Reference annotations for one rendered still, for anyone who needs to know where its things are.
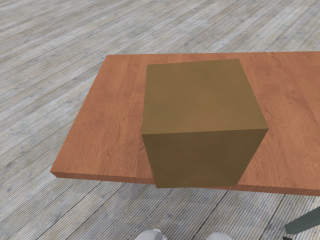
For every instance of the carton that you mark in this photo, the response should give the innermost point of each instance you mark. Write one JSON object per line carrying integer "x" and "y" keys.
{"x": 202, "y": 123}

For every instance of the robot left thigh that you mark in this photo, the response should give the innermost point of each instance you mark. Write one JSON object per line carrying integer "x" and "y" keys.
{"x": 151, "y": 235}

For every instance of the table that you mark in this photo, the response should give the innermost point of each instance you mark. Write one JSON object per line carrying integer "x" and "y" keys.
{"x": 105, "y": 140}

